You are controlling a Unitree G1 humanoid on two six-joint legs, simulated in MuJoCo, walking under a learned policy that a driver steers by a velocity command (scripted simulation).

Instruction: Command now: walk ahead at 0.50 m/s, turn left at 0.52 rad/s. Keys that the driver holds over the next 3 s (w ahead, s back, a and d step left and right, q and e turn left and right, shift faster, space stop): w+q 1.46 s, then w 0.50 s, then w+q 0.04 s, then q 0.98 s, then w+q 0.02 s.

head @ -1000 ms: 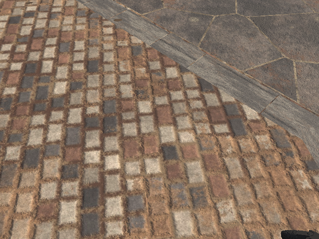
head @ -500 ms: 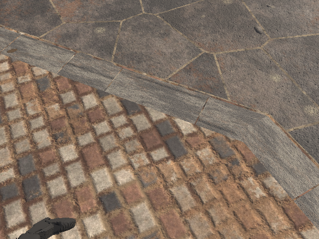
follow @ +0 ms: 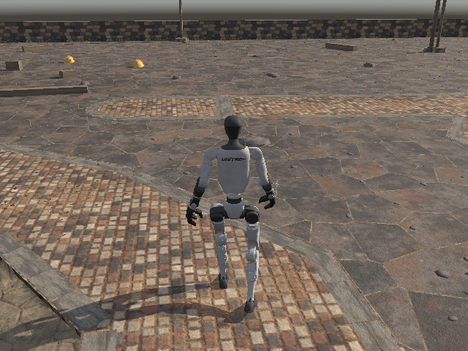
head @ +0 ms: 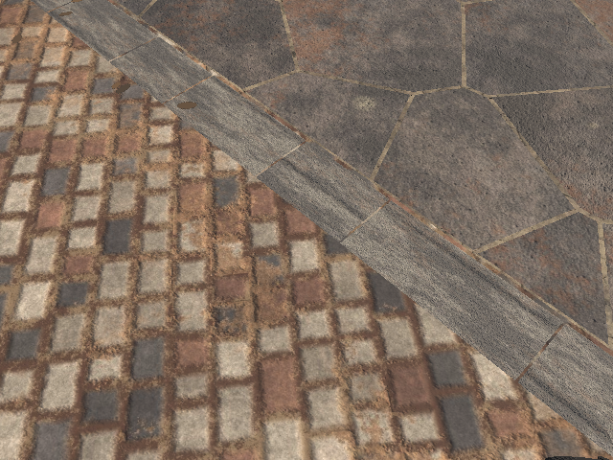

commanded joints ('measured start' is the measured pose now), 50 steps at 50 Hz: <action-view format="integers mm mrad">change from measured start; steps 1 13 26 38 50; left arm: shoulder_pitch -46 -288 -34 -63 1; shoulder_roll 121 51 120 152 107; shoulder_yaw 4 -15 24 29 -13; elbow -146 -208 -159 -70 -122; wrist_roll -17 12 9 5 4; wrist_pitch -84 -66 -73 -67 -75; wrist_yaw -24 -26 -33 -21 -28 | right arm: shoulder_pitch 312 201 217 30 352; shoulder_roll -234 -174 -169 -48 -284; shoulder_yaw -72 -56 -38 -15 -98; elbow -19 -41 -80 -154 -150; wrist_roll -1 -3 3 -1 3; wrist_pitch -9 -13 1 12 10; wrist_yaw -16 -66 -71 -25 -27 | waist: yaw -155 -83 49 31 -136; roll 124 60 -111 -77 194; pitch -401 -56 -134 -11 -463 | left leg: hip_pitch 913 236 -264 -171 971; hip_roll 344 94 53 130 371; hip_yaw -835 -292 -196 -97 -915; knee -338 -396 661 175 -309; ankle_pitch -196 118 -284 125 -259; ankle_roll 304 132 -88 -105 349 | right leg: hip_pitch -738 -479 131 -33 -734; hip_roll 82 33 -279 -176 95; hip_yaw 304 221 712 141 244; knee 684 -109 -468 -596 660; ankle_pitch -88 508 2 530 -148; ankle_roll -16 52 -215 -194 -10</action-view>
